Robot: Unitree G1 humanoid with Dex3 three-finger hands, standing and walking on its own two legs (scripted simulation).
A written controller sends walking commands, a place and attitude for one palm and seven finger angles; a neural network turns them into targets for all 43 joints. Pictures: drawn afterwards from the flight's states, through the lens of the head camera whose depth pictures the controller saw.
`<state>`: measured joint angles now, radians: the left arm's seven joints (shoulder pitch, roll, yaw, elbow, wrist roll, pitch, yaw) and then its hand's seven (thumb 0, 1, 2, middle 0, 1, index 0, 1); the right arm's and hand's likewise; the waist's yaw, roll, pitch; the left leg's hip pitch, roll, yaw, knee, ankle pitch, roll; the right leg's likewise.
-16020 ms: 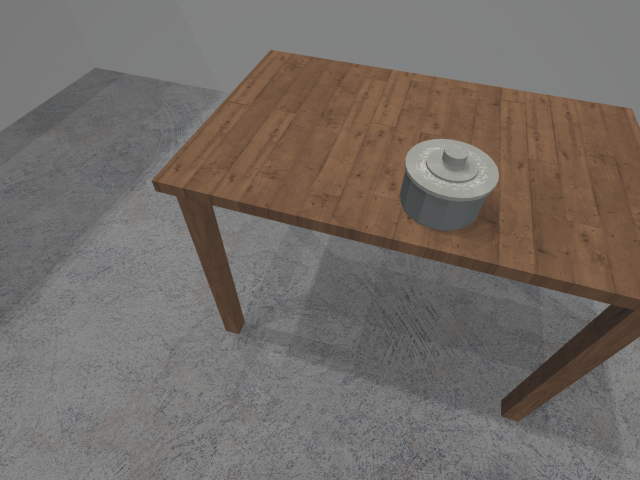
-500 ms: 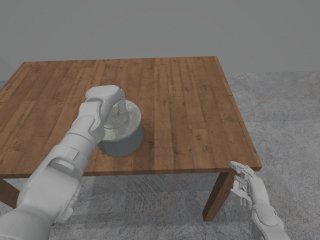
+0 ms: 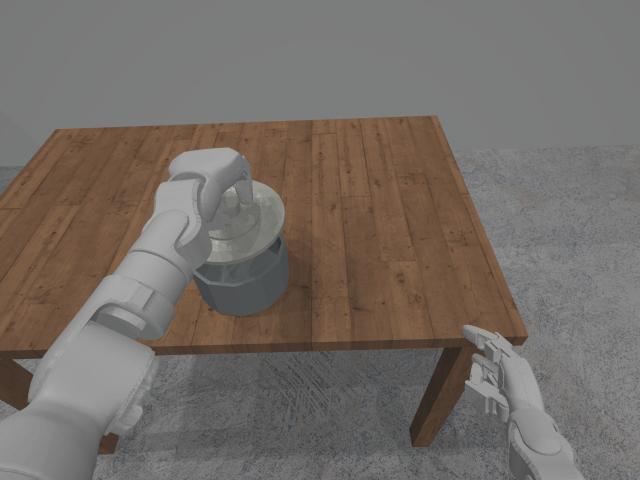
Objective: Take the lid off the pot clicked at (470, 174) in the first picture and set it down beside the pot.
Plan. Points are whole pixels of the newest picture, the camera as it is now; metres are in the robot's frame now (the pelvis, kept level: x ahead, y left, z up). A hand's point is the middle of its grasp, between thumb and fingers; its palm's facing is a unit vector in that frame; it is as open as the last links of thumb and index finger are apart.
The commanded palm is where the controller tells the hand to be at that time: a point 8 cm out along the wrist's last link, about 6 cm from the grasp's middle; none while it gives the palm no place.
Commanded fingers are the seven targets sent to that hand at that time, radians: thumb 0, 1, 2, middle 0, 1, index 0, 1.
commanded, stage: lift the lid straight up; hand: left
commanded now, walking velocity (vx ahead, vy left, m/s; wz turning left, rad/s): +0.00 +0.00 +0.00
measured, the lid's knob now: (225, 205) +0.47 +0.14 +0.10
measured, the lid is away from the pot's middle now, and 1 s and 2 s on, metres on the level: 0.01 0.01 0.09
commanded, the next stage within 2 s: move the lid sideways beside the pot in 1.18 s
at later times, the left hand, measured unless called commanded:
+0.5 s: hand (210, 187) +0.43 +0.14 +0.16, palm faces -0.24 -0.06 -0.97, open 6.9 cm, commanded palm +0.43 +0.15 +0.24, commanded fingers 0.00 0.77 0.87 -0.88 -1.05 -0.90 -1.04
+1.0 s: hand (199, 158) +0.44 +0.15 +0.21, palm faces -0.19 -0.05 -0.98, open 6.9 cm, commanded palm +0.42 +0.15 +0.27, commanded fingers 0.00 0.77 0.87 -0.88 -1.05 -0.90 -1.04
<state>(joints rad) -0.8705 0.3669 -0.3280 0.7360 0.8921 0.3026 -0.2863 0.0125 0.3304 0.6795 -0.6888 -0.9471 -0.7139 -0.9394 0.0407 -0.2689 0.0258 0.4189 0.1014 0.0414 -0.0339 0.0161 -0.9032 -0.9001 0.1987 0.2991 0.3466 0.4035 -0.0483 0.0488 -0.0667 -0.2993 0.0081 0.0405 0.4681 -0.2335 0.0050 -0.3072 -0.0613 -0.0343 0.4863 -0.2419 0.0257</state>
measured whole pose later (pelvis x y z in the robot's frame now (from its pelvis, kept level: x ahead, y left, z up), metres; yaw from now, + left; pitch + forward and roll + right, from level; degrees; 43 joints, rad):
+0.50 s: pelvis -0.01 -0.01 +0.00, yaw +1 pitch +2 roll +1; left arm -0.95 0.40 -0.33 0.73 0.88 0.31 -0.37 0.01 0.33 0.68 -0.69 -0.95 -0.72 -0.94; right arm 0.03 -0.27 0.05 0.45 0.10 0.03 -0.05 0.02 -0.90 -0.90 0.20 0.30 0.32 0.38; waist -0.04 0.06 -0.05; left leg -0.27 0.01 0.03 0.45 -0.21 0.00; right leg -0.28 -0.06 -0.04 0.48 -0.24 0.02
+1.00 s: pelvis -0.01 +0.00 +0.00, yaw +1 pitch +2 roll +1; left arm -1.02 0.43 -0.33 0.67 0.88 0.34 -0.44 0.02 0.33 0.68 -0.69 -0.95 -0.72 -0.94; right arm 0.04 -0.28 0.04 0.46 0.10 0.01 -0.05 0.02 -0.90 -0.90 0.20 0.30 0.30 0.38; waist -0.04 0.06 -0.05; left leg -0.26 0.00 0.03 0.43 -0.21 0.00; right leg -0.27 -0.07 -0.05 0.47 -0.23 0.02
